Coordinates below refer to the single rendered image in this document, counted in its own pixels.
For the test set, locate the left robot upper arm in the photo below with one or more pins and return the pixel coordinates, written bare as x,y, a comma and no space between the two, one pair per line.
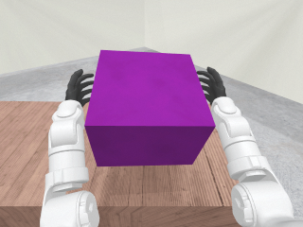
78,209

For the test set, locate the pedestal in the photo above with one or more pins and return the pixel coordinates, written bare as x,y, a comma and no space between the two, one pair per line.
197,195

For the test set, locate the left robot forearm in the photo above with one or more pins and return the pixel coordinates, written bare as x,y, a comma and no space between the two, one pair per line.
66,162

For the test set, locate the robot left hand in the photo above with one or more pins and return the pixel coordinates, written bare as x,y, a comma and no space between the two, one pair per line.
74,87

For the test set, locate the robot right hand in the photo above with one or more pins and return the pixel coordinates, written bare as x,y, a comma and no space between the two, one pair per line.
215,86

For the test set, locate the carton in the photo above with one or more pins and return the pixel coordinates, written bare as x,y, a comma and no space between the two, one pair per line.
147,109

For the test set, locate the right robot forearm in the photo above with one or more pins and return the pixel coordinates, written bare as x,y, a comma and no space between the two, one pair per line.
245,163

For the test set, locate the right robot upper arm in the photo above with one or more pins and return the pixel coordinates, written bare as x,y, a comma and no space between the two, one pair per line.
262,204

